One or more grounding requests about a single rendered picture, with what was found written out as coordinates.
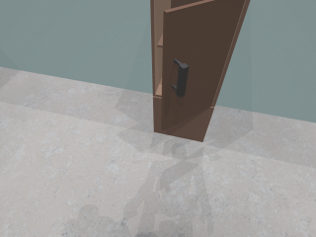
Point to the cupboard door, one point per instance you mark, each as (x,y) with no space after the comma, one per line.
(198,34)

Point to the handle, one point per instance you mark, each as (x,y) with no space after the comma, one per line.
(182,78)

